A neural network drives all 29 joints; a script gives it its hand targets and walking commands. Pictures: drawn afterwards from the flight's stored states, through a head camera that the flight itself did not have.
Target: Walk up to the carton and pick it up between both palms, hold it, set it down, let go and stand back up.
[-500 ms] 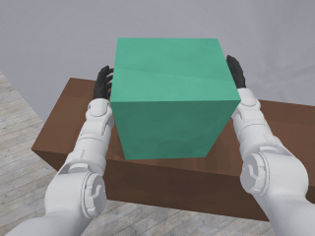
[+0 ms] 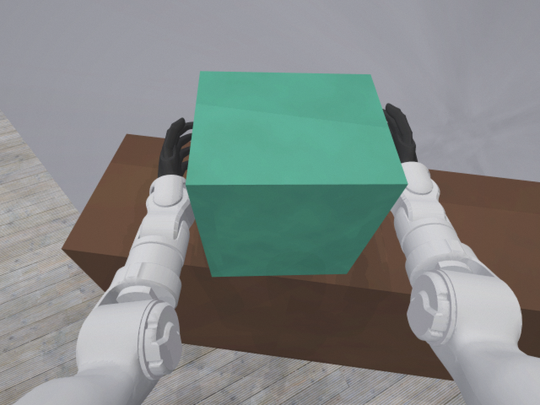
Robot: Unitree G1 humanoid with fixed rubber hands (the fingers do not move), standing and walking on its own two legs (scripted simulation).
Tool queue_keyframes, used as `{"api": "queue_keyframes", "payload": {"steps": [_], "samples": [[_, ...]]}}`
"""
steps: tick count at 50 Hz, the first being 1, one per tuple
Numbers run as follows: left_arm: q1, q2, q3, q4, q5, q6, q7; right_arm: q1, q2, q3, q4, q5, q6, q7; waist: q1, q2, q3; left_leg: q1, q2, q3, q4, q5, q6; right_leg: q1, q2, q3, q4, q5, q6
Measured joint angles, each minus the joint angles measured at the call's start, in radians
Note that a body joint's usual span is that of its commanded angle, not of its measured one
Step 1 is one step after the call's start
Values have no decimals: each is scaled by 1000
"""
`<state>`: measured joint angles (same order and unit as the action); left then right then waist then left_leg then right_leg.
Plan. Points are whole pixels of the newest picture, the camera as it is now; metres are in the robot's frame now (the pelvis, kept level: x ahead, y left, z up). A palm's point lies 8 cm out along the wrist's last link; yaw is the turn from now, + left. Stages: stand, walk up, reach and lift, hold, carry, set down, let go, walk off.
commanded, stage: reach and lift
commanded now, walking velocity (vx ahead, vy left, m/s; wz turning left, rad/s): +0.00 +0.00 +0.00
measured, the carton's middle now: (283, 185) +0.44 +0.03 +0.05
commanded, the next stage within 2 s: none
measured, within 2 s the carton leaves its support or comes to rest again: leaves its support in 0.36 s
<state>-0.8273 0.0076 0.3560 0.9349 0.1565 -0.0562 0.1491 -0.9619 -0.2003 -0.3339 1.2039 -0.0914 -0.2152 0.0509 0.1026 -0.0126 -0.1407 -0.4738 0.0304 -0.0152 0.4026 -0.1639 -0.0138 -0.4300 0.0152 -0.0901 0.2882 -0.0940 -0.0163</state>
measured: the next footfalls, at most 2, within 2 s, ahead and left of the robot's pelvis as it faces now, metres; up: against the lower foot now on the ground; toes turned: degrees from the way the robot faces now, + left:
none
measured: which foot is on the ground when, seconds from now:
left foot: down 0.00-1.00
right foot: down 0.00-1.00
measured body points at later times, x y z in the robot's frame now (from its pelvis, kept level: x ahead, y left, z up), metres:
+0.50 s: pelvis +0.01 +0.00 +0.00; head +0.03 +0.01 +0.45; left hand +0.43 +0.20 +0.11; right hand +0.48 -0.14 +0.14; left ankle +0.01 +0.12 -0.74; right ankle +0.01 -0.11 -0.74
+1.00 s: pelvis -0.01 +0.01 +0.00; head -0.05 +0.02 +0.45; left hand +0.39 +0.21 +0.16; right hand +0.42 -0.14 +0.18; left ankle +0.01 +0.12 -0.74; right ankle +0.01 -0.11 -0.74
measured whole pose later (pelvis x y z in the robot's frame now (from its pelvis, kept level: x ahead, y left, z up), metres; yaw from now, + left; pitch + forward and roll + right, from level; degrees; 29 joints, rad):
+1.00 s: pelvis -0.01 +0.01 +0.00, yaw +0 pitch +0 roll -2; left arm -0.82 0.04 0.35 0.81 0.12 0.34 0.11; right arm -0.96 -0.15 -0.33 1.18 -0.09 0.06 0.00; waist 0.05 -0.01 -0.13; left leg -0.23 0.03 -0.02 0.40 -0.19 -0.01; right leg -0.17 0.01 -0.09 0.25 -0.10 -0.01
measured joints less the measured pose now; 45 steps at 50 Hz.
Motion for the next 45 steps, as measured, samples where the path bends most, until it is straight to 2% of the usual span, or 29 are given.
{"api": "queue_keyframes", "payload": {"steps": [15,25,45], "samples": [[1,2,0,0,-1,75,-4,3,3,0,17,-2,52,-9,-4,0,-6,0,0,0,0,10,0,1,0,0,-1,11,-2],[-1,2,-5,-24,-34,112,-3,3,4,0,5,-2,75,-11,-17,0,-69,12,0,0,0,-9,0,13,0,0,-1,-9,-1],[4,28,-6,-120,-34,357,-34,4,38,1,-24,-2,244,-40,-43,0,-10,227,-1,0,0,-33,0,248,0,0,-43,-9,11]]}}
